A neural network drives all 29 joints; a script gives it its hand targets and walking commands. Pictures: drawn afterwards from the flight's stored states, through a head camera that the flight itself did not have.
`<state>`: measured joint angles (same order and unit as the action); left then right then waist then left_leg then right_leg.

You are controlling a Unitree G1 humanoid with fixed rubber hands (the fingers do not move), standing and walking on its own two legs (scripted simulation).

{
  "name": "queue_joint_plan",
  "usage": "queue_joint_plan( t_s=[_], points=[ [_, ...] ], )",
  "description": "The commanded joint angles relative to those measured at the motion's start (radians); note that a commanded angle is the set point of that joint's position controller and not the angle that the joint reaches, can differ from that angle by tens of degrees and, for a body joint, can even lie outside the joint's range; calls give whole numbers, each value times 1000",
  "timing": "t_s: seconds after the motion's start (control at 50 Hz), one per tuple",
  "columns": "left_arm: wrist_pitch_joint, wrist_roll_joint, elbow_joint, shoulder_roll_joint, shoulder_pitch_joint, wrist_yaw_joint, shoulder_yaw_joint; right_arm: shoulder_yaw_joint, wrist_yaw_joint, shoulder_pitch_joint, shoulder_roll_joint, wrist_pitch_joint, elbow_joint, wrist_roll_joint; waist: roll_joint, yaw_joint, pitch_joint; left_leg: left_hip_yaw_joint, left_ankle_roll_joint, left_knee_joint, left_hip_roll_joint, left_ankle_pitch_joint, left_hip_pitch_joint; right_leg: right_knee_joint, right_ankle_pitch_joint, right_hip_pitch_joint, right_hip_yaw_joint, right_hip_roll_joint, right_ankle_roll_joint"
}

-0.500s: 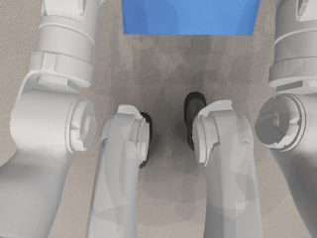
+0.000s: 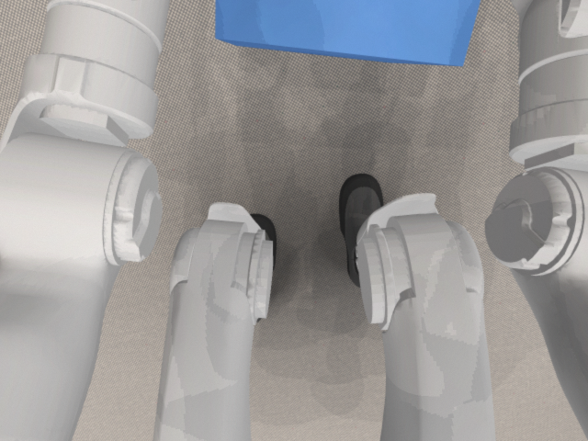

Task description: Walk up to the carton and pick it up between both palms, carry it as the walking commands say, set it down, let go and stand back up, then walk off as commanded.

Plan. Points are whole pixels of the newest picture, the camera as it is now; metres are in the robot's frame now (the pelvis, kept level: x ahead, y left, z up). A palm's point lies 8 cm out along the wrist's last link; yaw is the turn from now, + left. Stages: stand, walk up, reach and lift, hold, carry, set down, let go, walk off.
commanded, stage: set down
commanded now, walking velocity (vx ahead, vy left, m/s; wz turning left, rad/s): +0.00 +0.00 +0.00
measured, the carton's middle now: out of the picture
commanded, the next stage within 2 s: none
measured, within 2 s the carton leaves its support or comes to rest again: neither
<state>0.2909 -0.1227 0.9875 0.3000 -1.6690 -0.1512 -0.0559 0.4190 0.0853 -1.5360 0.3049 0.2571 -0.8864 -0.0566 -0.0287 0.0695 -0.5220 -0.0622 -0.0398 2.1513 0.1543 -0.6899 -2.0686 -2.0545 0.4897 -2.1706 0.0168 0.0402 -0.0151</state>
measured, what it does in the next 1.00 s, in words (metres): stands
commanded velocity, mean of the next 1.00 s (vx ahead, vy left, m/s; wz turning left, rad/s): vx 0.00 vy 0.00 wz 0.00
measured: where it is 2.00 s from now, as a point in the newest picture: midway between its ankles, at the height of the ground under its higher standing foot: (307, 267)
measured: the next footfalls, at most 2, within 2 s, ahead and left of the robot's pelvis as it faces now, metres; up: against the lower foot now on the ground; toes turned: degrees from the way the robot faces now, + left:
none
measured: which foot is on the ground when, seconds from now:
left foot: down 0.00-1.00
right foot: down 0.00-1.00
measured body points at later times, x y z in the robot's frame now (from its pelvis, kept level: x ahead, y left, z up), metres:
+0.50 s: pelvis +0.00 +0.00 -0.01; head +0.40 -0.02 +0.20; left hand +0.60 +0.09 -0.20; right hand +0.56 -0.23 -0.20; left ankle +0.08 +0.09 -0.37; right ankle +0.14 -0.12 -0.37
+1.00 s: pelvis +0.00 +0.00 -0.02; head +0.39 -0.01 +0.19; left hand +0.60 +0.09 -0.20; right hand +0.56 -0.23 -0.20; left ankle +0.08 +0.09 -0.37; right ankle +0.14 -0.12 -0.37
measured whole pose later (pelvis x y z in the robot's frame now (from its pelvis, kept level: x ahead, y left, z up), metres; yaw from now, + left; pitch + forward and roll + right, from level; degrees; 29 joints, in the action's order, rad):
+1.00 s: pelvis +0.00 +0.00 -0.02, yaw +0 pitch +34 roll -1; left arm 0.23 -0.08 1.03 0.30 -1.63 -0.06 -0.11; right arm 0.45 0.00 -1.52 0.32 0.22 -0.93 -0.06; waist -0.03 0.08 -0.52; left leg -0.06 -0.05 2.22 0.17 -0.71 -2.10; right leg -2.11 0.52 -2.19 0.01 0.03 -0.02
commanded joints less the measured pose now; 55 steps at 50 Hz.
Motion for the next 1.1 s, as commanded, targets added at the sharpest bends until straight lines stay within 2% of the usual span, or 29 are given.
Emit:
queue_joint_plan(
  t_s=[0.0,0.06,0.1,0.12,0.16,0.22,0.24,0.26,0.28,0.3,0.36,0.4,0.44,0.46,0.48,0.58,0.6,0.66,0.68,0.7,0.74,0.76,0.8,0.9,0.94,0.96,1.02,1.06,1.08],
  points=[
    [-79,-89,-209,-865,-568,303,213,-325,-274,-589,-753,-42,152,130,-27,158,1316,87,20,-136,8,424,209,-23,-566,882,-15,18,54],
    [-99,-117,-251,-799,-634,285,219,-390,-254,-663,-750,-49,187,169,5,154,1441,91,10,-115,7,462,258,-51,-638,943,-9,11,46],
    [-100,-144,-273,-789,-650,283,259,-355,-247,-635,-739,-45,152,160,-2,196,1387,108,18,-128,9,433,213,-68,-640,974,-6,4,52],
    [-111,-134,-252,-788,-629,287,250,-352,-247,-587,-753,-39,97,151,5,150,1307,86,14,-120,6,397,153,-53,-637,973,28,6,57],
    [-117,-141,-232,-777,-649,289,262,-365,-252,-615,-787,-47,118,154,24,154,1302,82,11,-131,2,395,164,-53,-589,906,3,9,52],
    [-101,-82,-170,-783,-597,289,250,-343,-263,-551,-775,-38,25,169,-61,126,1233,67,24,-120,1,360,174,-38,-538,867,6,8,49],
    [-109,-101,-204,-790,-618,292,263,-291,-260,-504,-752,-45,27,132,-67,180,1176,98,23,-144,-8,376,176,-33,-546,802,-8,17,50],
    [-113,-108,-237,-778,-623,293,240,-289,-268,-478,-766,-34,2,124,-70,164,1217,95,21,-117,-4,375,240,-37,-483,757,-10,22,45],
    [-109,-110,-198,-835,-585,290,252,-293,-275,-523,-729,-50,47,124,-104,209,1224,125,28,-128,-17,434,307,-45,-483,711,-21,8,54],
    [-107,-89,-207,-782,-571,280,221,-296,-267,-548,-702,-51,90,115,-48,194,1246,128,19,-112,-11,456,318,-59,-504,710,-42,8,38],
    [-112,-111,-189,-834,-593,289,275,-266,-273,-501,-716,-48,2,104,-80,221,1166,108,39,-104,-1,409,246,-31,-471,669,-25,12,58],
    [-123,-88,-246,-797,-633,284,261,-279,-278,-515,-760,-52,33,133,-111,171,1182,132,35,-117,-16,491,307,-49,-517,675,-8,10,57],
    [-123,-120,-177,-816,-592,281,268,-280,-279,-532,-723,-70,59,121,-84,232,1201,151,22,-107,-13,511,389,-56,-461,571,-53,10,51],
    [-112,-109,-152,-878,-542,280,255,-269,-286,-516,-696,-66,7,131,-162,212,1179,118,44,-103,-8,507,412,-43,-426,569,-52,4,61],
    [-99,-91,-98,-845,-498,284,242,-241,-288,-449,-702,-55,-59,98,-143,240,1105,144,43,-102,-21,473,365,-47,-402,526,-51,2,55],
    [-118,-76,-186,-803,-573,289,250,-244,-285,-476,-716,-51,-43,110,-147,187,1105,119,37,-99,-11,413,268,-60,-407,578,-32,12,63],
    [-114,-95,-180,-799,-573,295,256,-254,-283,-499,-723,-50,-25,116,-123,224,1078,137,25,-98,-12,403,255,-58,-418,606,-24,3,66],
    [-107,-51,-139,-769,-509,303,194,-239,-290,-432,-703,-35,-75,77,-70,195,982,120,18,-103,-17,323,161,-47,-390,646,-9,5,57],
    [-96,-50,-29,-795,-439,313,205,-208,-291,-401,-724,-39,-105,57,-85,233,930,135,18,-105,-25,315,164,-49,-382,589,-11,2,67],
    [-94,-25,-79,-772,-490,304,190,-214,-290,-447,-721,-35,-75,88,-106,170,950,116,20,-116,-21,286,149,-38,-351,600,-8,8,61],
    [-86,-36,-7,-839,-436,319,158,-200,-291,-475,-683,-44,-61,44,-84,213,863,125,12,-120,-9,286,115,-34,-330,553,-9,13,68],
    [-80,24,28,-770,-395,317,144,-182,-302,-402,-736,-25,-125,50,-89,171,853,132,6,-118,-20,244,155,-45,-257,486,-28,11,62],
    [-85,20,-7,-768,-438,319,155,-190,-310,-433,-731,-28,-106,61,-77,171,850,129,10,-117,-23,258,123,-51,-305,511,-20,7,64],
    [-95,-10,-85,-767,-471,317,190,-153,-308,-360,-717,-28,-142,30,-118,218,848,155,19,-115,-20,312,178,-67,-313,473,-24,10,64],
    [-90,-13,-72,-771,-476,315,164,-196,-305,-457,-662,-41,-37,55,-121,175,863,137,15,-89,-16,337,204,-56,-306,467,-8,17,71],
    [-100,-31,-86,-742,-470,306,198,-183,-302,-386,-677,-33,-107,40,-117,222,899,151,17,-95,-25,318,212,-74,-322,495,-30,10,60],
    [-88,-13,-56,-756,-451,309,177,-165,-298,-385,-656,-36,-80,31,-135,213,866,138,22,-98,-20,324,219,-47,-309,487,-27,17,65],
    [-78,39,5,-694,-432,309,145,-169,-306,-382,-674,-14,-146,42,-118,154,785,121,17,-113,-27,225,126,-45,-249,475,-10,7,63],
    [-83,32,-33,-729,-437,314,144,-154,-305,-422,-670,-25,-86,29,-112,171,788,145,10,-111,-20,268,150,-59,-252,439,-19,12,61]
  ],
)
